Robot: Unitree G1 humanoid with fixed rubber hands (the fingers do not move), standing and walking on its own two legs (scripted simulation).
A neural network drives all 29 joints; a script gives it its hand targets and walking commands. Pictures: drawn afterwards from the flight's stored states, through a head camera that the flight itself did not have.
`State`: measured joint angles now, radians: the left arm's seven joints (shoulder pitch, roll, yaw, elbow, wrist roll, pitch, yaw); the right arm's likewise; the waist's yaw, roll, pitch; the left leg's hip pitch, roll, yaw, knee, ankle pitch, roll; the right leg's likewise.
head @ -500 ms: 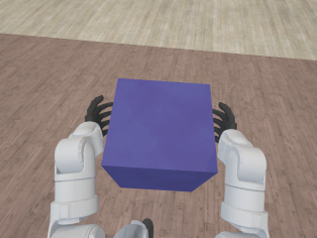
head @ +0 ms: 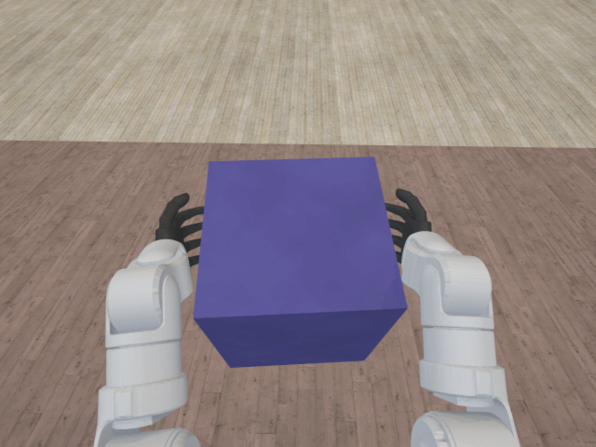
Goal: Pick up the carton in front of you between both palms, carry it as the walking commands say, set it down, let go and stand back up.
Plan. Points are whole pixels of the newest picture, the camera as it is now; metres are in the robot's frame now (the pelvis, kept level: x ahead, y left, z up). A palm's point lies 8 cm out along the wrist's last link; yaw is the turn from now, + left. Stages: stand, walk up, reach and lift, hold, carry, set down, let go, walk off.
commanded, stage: carry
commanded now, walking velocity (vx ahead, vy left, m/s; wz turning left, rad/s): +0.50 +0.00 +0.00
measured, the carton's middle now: (295, 272) +0.36 -0.02 +0.04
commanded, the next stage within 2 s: none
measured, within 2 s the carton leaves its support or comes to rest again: neither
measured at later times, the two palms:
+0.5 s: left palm (183, 140) +0.63 +0.16 +0.08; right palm (347, 135) +0.64 -0.14 +0.08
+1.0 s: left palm (230, 88) +0.91 +0.10 +0.04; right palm (351, 82) +0.93 -0.20 +0.03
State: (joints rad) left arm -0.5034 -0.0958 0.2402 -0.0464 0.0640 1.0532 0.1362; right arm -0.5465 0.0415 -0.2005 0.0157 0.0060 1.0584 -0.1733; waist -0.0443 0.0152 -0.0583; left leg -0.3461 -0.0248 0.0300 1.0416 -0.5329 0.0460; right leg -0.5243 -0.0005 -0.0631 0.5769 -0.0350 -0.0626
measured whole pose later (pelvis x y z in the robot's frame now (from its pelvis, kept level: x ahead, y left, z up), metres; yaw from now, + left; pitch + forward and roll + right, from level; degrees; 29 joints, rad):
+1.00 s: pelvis +0.57 -0.05 -0.07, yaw +2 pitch +6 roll +2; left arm -0.50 -0.10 0.22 -0.01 0.05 1.09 0.16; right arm -0.52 0.04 -0.24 0.00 0.01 1.11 -0.16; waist 0.02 0.00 -0.06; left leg -0.54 -0.03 0.02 1.30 -0.55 0.04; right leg -0.51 0.02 -0.07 0.64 -0.11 -0.08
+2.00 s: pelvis +1.14 -0.08 -0.13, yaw +2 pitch +6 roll +1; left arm -0.48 -0.09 0.23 -0.02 0.03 1.09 0.17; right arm -0.49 0.09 -0.24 -0.01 -0.04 1.10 -0.15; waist 0.04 0.00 -0.04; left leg -0.67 0.01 0.02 1.09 -0.36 0.03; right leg -0.39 0.03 -0.08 0.57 -0.14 -0.08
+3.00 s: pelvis +1.65 -0.04 -0.21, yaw +2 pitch +6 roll +3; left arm -0.49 -0.10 0.25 -0.11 0.02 1.08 0.15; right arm -0.51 0.10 -0.22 -0.10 -0.04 1.09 -0.16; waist 0.02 -0.02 0.04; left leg -0.43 -0.01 -0.02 0.67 -0.28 0.00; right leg -0.47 0.03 -0.11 0.56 -0.06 -0.13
